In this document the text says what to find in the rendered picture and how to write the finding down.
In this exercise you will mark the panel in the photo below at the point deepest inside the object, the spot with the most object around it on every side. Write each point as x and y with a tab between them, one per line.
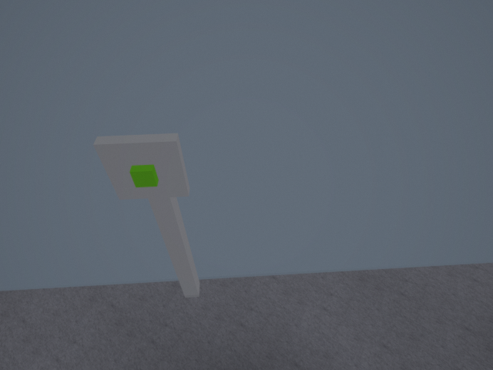
118	154

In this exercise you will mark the button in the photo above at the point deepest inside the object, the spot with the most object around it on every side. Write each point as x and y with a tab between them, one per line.
144	176

